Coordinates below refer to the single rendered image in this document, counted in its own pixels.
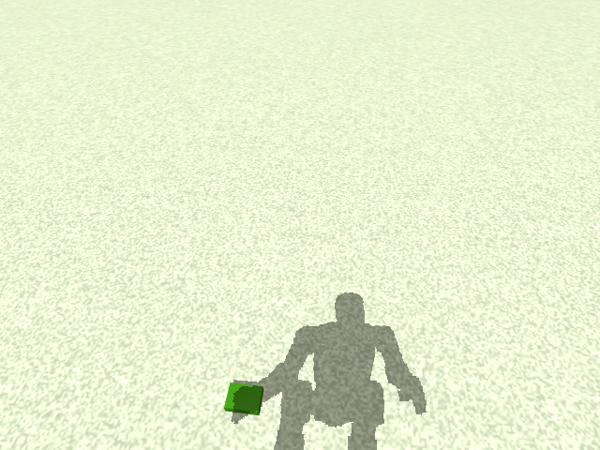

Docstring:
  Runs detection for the small box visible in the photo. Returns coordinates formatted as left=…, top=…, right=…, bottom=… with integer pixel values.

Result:
left=224, top=382, right=263, bottom=415

